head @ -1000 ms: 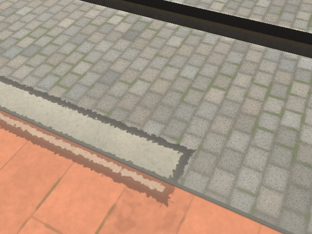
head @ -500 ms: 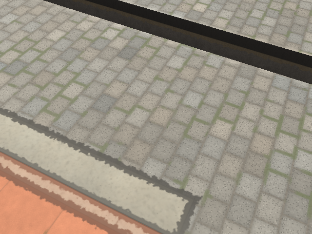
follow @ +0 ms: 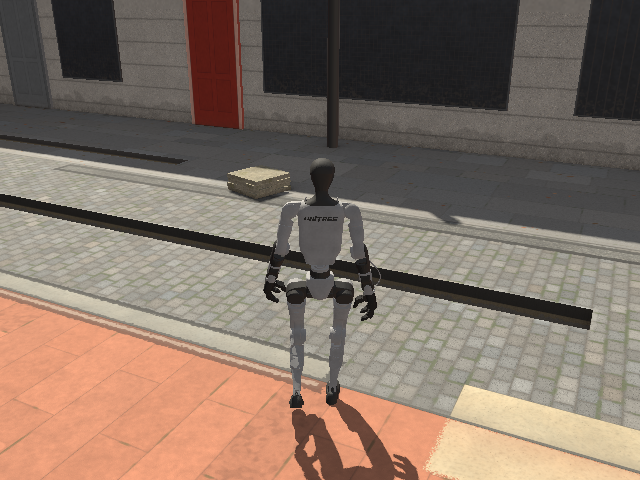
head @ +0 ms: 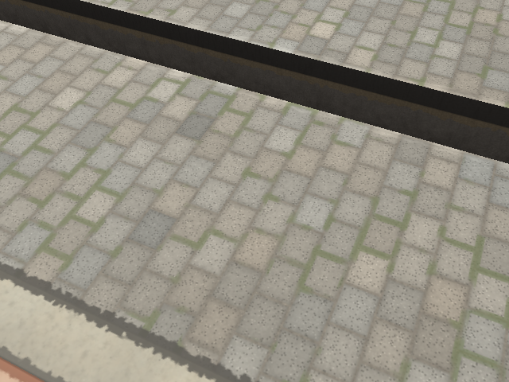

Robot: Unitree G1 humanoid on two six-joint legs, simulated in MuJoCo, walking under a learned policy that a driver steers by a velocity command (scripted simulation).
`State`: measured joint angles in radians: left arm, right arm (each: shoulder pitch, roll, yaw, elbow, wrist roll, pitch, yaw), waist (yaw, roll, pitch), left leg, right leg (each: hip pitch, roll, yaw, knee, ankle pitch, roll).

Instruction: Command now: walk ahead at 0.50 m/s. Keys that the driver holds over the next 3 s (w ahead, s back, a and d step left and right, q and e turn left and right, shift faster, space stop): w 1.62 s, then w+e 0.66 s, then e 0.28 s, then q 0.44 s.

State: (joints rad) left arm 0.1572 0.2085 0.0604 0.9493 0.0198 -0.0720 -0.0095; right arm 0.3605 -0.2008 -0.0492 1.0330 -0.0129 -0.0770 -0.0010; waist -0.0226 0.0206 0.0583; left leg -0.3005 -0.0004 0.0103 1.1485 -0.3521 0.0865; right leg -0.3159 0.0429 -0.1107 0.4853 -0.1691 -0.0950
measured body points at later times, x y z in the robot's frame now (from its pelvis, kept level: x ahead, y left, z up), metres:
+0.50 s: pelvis +0.27 +0.04 -0.01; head +0.30 +0.05 +0.44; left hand +0.20 +0.27 -0.16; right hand +0.44 -0.19 -0.12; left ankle +0.36 +0.11 -0.73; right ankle +0.08 -0.06 -0.68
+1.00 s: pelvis +0.54 +0.02 -0.01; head +0.57 +0.02 +0.44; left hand +0.74 +0.24 -0.12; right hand +0.44 -0.21 -0.15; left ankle +0.36 +0.11 -0.73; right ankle +0.66 -0.06 -0.73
